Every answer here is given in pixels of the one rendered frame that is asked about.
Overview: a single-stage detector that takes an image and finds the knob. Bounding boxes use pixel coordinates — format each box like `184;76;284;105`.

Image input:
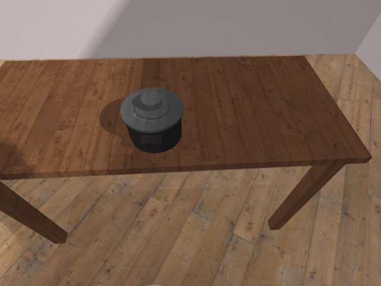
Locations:
140;91;162;111

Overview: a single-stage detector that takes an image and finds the lid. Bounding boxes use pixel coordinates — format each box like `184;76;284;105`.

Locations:
120;87;184;133

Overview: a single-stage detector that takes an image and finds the pot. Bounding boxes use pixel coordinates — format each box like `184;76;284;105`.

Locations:
127;118;182;153

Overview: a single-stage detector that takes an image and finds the table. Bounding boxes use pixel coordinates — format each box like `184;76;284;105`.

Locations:
0;56;372;244

